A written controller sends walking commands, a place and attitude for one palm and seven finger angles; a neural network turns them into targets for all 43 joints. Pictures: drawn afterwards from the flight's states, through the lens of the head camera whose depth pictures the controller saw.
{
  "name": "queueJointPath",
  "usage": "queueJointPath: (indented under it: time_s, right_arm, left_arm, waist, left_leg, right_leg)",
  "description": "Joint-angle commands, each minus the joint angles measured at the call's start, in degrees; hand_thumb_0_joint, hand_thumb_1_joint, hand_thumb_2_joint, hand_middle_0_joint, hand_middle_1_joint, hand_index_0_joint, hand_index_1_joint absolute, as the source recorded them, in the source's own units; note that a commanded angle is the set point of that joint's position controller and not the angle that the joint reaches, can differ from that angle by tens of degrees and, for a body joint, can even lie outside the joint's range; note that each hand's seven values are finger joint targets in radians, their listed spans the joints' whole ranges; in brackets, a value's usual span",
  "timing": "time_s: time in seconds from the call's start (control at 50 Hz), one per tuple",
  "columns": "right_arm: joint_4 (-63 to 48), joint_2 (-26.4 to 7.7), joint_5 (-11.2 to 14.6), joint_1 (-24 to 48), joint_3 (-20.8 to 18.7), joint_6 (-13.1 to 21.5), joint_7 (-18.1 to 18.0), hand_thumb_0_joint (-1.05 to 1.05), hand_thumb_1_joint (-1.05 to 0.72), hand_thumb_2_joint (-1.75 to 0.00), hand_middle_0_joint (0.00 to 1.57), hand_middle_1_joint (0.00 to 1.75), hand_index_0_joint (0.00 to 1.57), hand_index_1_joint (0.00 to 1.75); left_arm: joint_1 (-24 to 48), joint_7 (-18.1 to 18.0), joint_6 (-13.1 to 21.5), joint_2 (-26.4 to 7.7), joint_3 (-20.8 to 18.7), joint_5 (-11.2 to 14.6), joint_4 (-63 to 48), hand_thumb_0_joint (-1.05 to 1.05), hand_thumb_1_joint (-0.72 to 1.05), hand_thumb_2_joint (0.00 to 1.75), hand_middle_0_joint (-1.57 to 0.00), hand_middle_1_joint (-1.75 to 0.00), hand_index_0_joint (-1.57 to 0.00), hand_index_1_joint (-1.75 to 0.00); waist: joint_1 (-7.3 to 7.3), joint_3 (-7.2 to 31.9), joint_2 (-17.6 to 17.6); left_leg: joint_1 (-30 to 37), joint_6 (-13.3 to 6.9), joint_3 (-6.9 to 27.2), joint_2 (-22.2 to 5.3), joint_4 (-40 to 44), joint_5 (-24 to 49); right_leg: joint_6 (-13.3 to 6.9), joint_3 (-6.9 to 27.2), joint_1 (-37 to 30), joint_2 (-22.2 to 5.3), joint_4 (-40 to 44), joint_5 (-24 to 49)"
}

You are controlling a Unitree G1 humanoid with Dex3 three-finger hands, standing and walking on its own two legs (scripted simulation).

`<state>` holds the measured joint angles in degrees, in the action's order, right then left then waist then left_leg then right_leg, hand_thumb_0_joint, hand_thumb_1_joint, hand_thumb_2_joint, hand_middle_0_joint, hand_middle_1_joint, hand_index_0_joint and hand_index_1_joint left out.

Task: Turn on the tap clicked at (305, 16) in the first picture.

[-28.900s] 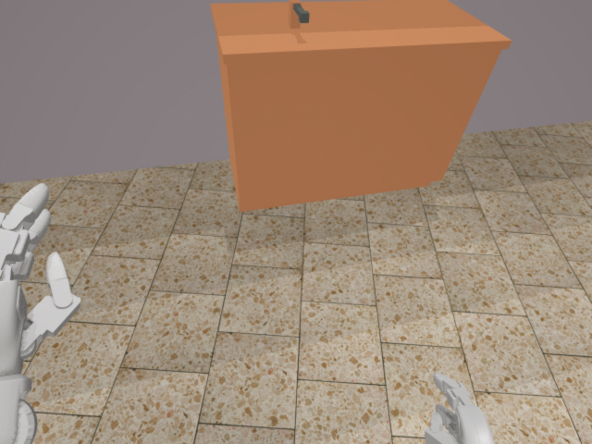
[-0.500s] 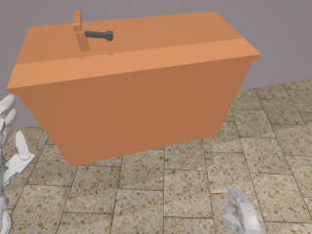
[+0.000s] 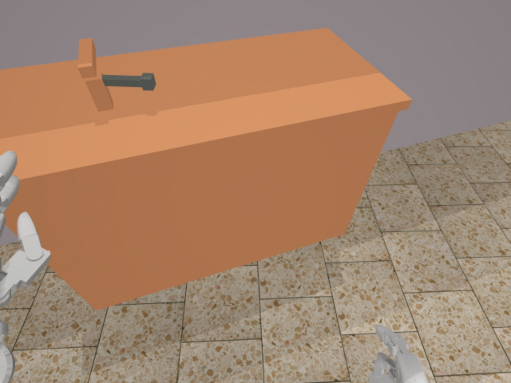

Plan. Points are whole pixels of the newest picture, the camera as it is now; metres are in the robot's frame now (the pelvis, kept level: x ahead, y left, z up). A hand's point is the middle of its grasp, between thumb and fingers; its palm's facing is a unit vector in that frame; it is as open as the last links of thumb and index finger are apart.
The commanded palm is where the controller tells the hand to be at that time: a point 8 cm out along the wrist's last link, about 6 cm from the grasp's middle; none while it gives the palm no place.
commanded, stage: take the last steps up to it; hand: left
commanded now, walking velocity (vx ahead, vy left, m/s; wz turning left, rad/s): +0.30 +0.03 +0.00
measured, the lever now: (148, 81) +0.72 +0.28 +0.09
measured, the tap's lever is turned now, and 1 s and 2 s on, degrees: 70 70 70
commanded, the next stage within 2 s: come to a stop and stand still in 0.46 s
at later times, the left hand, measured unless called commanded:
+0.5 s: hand (93, 167) +0.36 +0.24 +0.17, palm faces +0.42 -0.81 -0.42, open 7.4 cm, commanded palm +0.30 +0.27 +0.19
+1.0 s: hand (129, 125) +0.46 +0.22 +0.16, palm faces +0.35 -0.79 -0.51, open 7.4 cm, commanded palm +0.39 +0.26 +0.19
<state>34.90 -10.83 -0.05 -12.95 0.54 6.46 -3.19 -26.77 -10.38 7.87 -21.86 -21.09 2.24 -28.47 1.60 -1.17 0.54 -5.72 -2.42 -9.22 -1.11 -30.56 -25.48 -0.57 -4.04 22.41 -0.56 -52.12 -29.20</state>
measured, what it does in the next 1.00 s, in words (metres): walks ahead: right foot, then left foot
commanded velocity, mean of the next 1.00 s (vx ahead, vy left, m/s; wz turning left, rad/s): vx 0.01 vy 0.02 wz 0.00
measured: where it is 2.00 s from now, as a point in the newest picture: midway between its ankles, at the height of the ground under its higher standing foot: outside the picture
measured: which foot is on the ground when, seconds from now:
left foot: down 0.00-0.14, up 0.16-0.36, down 0.38-0.58, up 0.60-0.78, down 0.80-1.00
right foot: up 0.00-0.12, down 0.14-1.00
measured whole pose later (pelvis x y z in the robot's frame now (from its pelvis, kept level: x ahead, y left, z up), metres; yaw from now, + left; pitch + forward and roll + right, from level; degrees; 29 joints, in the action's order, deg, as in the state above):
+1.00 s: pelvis +0.22 -0.01 +0.00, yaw -2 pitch +0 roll +1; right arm 31.0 -10.7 0.7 -7.5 0.3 5.4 -1.9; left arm -25.6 -9.9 5.1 -22.9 -20.8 1.5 -31.8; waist -1.3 -8.6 0.3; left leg -15.2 -0.6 -9.1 -2.1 -30.0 -14.6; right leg 0.1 -3.6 13.9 -0.9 -33.3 -18.9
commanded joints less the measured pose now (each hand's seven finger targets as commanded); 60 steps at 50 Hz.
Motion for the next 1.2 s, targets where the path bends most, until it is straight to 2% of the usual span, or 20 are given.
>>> queueJointPath:
  time_s: [0.0,0.08,0.1,0.12,0.14,0.2,0.24,0.32,0.38,0.44,0.52,0.56,0.6,0.68,0.74,0.8,0.9,0.98,1.06,1.18]
  right_arm:
    - [-8.81,-8.00,0.29,4.61,-2.54,3.97,-0.27,0.00,-0.90,-0.90,0.20,0.30,0.20,0.30]
    - [-9.88,-8.29,0.04,6.53,-2.14,3.85,-0.18,0.00,-0.90,-0.90,0.20,0.30,0.20,0.30]
    - [-10.01,-8.39,0.09,7.13,-2.42,3.29,0.00,0.00,-0.90,-0.90,0.20,0.30,0.20,0.30]
    - [-10.48,-7.45,0.36,7.01,-3.01,2.54,0.20,0.00,-0.90,-0.90,0.20,0.30,0.20,0.30]
    - [-11.64,-8.35,0.78,8.25,-3.92,2.33,0.60,0.00,-0.90,-0.90,0.20,0.30,0.20,0.30]
    - [-9.24,-6.23,0.77,5.72,-2.78,0.43,1.25,0.00,-0.90,-0.90,0.20,0.30,0.20,0.30]
    - [-8.70,-5.28,0.73,7.17,-1.64,-0.17,1.19,0.00,-0.90,-0.90,0.20,0.30,0.20,0.30]
    - [-8.08,-6.69,-0.17,7.19,-2.31,0.86,-0.59,0.00,-0.90,-0.90,0.20,0.30,0.20,0.30]
    - [-10.30,-8.58,0.29,7.14,-3.13,1.11,-1.41,0.00,-0.90,-0.90,0.20,0.30,0.20,0.30]
    - [-8.99,-7.23,0.76,6.36,-2.84,2.07,-0.92,0.00,-0.90,-0.90,0.20,0.30,0.20,0.30]
    - [-10.04,-7.33,1.54,6.56,-2.46,2.55,-0.39,0.00,-0.90,-0.90,0.20,0.30,0.20,0.30]
    - [-11.03,-5.29,1.72,7.25,-2.26,1.73,0.03,0.00,-0.90,-0.90,0.20,0.30,0.20,0.30]
    - [-9.62,-6.04,1.39,6.73,-2.07,1.97,1.04,0.00,-0.90,-0.90,0.20,0.30,0.20,0.30]
    - [-11.14,-5.75,0.63,8.61,-1.56,0.14,0.18,0.00,-0.90,-0.90,0.20,0.30,0.20,0.30]
    - [-11.44,-5.82,0.88,7.96,-2.05,-1.04,-0.60,0.00,-0.90,-0.90,0.20,0.30,0.20,0.30]
    - [-11.16,-7.43,1.87,5.47,-3.92,-0.05,-0.57,0.00,-0.90,-0.90,0.20,0.30,0.20,0.30]
    - [-10.49,-7.90,0.74,4.92,-3.59,1.49,0.49,0.00,-0.90,-0.90,0.20,0.30,0.20,0.30]
    - [-12.53,-8.09,1.30,6.78,-3.74,1.14,0.82,0.00,-0.90,-0.90,0.20,0.30,0.20,0.30]
    - [-12.97,-6.08,1.78,7.84,-2.71,-0.70,0.44,0.00,-0.90,-0.90,0.20,0.30,0.20,0.30]
    - [-11.69,-5.76,1.01,8.50,-1.97,-2.50,-0.74,0.00,-0.90,-0.90,0.20,0.30,0.20,0.30]
  left_arm:
    - [3.85,0.25,2.81,-8.63,-5.27,0.17,-12.94,0.00,0.90,0.90,-0.20,-0.30,-0.20,-0.30]
    - [0.23,0.63,3.09,-9.67,-6.95,0.70,-13.06,0.00,0.90,0.90,-0.20,-0.30,-0.20,-0.30]
    - [-1.10,0.62,2.96,-10.00,-7.61,0.51,-12.28,0.00,0.90,0.90,-0.20,-0.30,-0.20,-0.30]
    - [-0.50,0.78,3.22,-11.88,-9.02,0.30,-12.81,0.00,0.90,0.90,-0.20,-0.30,-0.20,-0.30]
    - [0.98,1.33,4.37,-12.64,-11.39,1.84,-15.82,0.00,0.90,0.90,-0.20,-0.30,-0.20,-0.30]
    - [-1.48,2.00,4.31,-11.14,-11.46,1.03,-12.99,0.00,0.90,0.90,-0.20,-0.30,-0.20,-0.30]
    - [0.45,1.73,4.48,-8.99,-9.07,1.29,-13.54,0.00,0.90,0.90,-0.20,-0.30,-0.20,-0.30]
    - [3.17,0.88,3.95,-8.05,-5.67,1.29,-14.08,0.00,0.90,0.90,-0.20,-0.30,-0.20,-0.30]
    - [4.10,0.10,4.05,-8.58,-5.96,0.41,-17.93,0.00,0.90,0.90,-0.20,-0.30,-0.20,-0.30]
    - [5.20,0.01,2.74,-9.21,-6.61,-0.68,-12.43,0.00,0.90,0.90,-0.20,-0.30,-0.20,-0.30]
    - [3.64,-0.18,1.87,-7.50,-4.84,-0.39,-12.23,0.00,0.90,0.90,-0.20,-0.30,-0.20,-0.30]
    - [3.55,-0.08,1.48,-10.15,-5.62,-0.22,-12.43,0.00,0.90,0.90,-0.20,-0.30,-0.20,-0.30]
    - [3.67,0.56,1.80,-8.68,-5.97,0.95,-11.88,0.00,0.90,0.90,-0.20,-0.30,-0.20,-0.30]
    - [-1.82,0.06,3.91,-11.60,-10.67,0.69,-15.50,0.00,0.90,0.90,-0.20,-0.30,-0.20,-0.30]
    - [-0.81,-0.11,3.69,-9.80,-8.43,0.77,-16.71,0.00,0.90,0.90,-0.20,-0.30,-0.20,-0.30]
    - [-4.17,0.30,3.20,-8.67,-6.85,0.66,-15.68,0.00,0.90,0.90,-0.20,-0.30,-0.20,-0.30]
    - [2.91,-0.52,1.89,-9.75,-5.98,-1.19,-17.60,0.00,0.90,0.90,-0.20,-0.30,-0.20,-0.30]
    - [-3.15,-0.28,0.98,-10.46,-7.69,-0.19,-19.15,0.00,0.90,0.90,-0.20,-0.30,-0.20,-0.30]
    - [-6.08,-0.11,1.01,-10.84,-9.37,1.52,-16.24,0.00,0.90,0.90,-0.20,-0.30,-0.20,-0.30]
    - [-4.14,0.10,1.92,-10.32,-9.79,1.14,-10.20,0.00,0.90,0.90,-0.20,-0.30,-0.20,-0.30]
  waist:
    - [-0.05,2.04,11.50]
    - [-2.36,6.90,10.08]
    - [-3.59,9.28,3.44]
    - [-3.33,12.96,-11.12]
    - [-2.95,13.59,-14.21]
    - [-1.92,3.14,-4.79]
    - [-0.88,4.38,-9.15]
    - [-0.48,6.39,-2.44]
    - [-1.03,4.38,18.15]
    - [-1.15,-0.34,11.39]
    - [-2.39,3.95,10.98]
    - [-1.72,5.91,-15.05]
    - [-1.63,8.00,-9.62]
    - [-2.17,7.86,-7.86]
    - [-1.35,11.08,-3.33]
    - [-2.98,12.99,8.64]
    - [-1.68,12.27,12.77]
    - [-2.17,13.72,5.36]
    - [-2.01,10.69,-7.67]
    - [-1.71,9.91,-7.34]
  left_leg:
    - [13.38,-3.57,12.51,-13.94,9.08,46.42]
    - [-2.92,-1.62,4.48,-10.71,-4.17,45.40]
    - [-13.46,-1.59,3.48,-10.16,-16.36,36.93]
    - [-24.66,0.41,-0.94,-2.34,-34.36,15.63]
    - [-30.88,1.48,6.72,0.71,-45.52,-7.75]
    - [-21.61,2.08,11.78,-6.79,-31.95,-9.30]
    - [-14.04,1.98,6.30,-5.80,-19.25,-2.52]
    - [-0.47,2.16,-0.36,-0.58,0.20,9.08]
    - [4.02,-6.59,26.00,-18.19,15.03,3.48]
    - [-3.16,-9.31,25.04,-20.06,14.72,13.53]
    - [-4.33,-2.49,7.83,-11.76,0.08,23.76]
    - [-24.74,3.12,-0.51,-0.73,-22.02,6.39]
    - [-23.55,4.21,8.17,-2.16,-25.61,-4.59]
    - [-20.45,4.07,2.86,-0.77,-6.25,4.60]
    - [-5.39,3.50,2.34,-1.64,3.27,30.89]
    - [9.79,-3.98,16.33,-17.54,5.72,65.70]
    - [15.12,-2.27,12.44,-15.74,1.75,77.75]
    - [2.73,-0.11,8.36,-12.85,-1.18,51.96]
    - [-17.52,4.09,5.54,-1.30,-14.81,0.17]
    - [-17.51,4.05,4.83,-0.06,-8.25,4.91]
  right_leg:
    - [0.56,-3.59,12.91,-1.50,7.42,7.53]
    - [-1.16,-7.37,-16.96,2.32,23.19,15.88]
    - [-3.76,-1.11,-29.23,-2.37,23.86,20.23]
    - [-9.87,20.42,-36.40,-14.94,26.83,26.52]
    - [-14.46,37.35,-33.06,-23.65,33.47,30.84]
    - [-12.70,24.33,-9.40,-20.32,36.25,12.14]
    - [-10.33,13.76,-5.25,-16.28,35.59,13.94]
    - [-5.32,5.52,-4.51,-10.63,28.51,4.91]
    - [0.93,-1.50,6.38,-0.95,5.27,-4.65]
    - [0.92,2.33,6.47,-3.30,-0.51,-2.58]
    - [0.65,-2.26,-9.42,-1.08,26.55,11.16]
    - [-7.28,22.93,-25.64,-17.94,31.90,42.29]
    - [-7.84,17.61,-24.94,-20.08,30.40,60.68]
    - [-6.37,8.11,-28.96,-15.03,22.71,68.10]
    - [-1.09,3.53,-22.05,-11.15,18.97,58.24]
    - [2.35,3.05,-4.21,-3.23,11.35,-0.67]
    - [1.68,1.40,-1.08,-1.35,17.66,4.97]
    - [0.83,3.59,-13.60,-3.63,26.08,28.54]
    - [-4.84,15.26,-21.68,-17.38,26.81,67.73]
    - [-5.14,9.67,-23.51,-13.94,25.66,61.26]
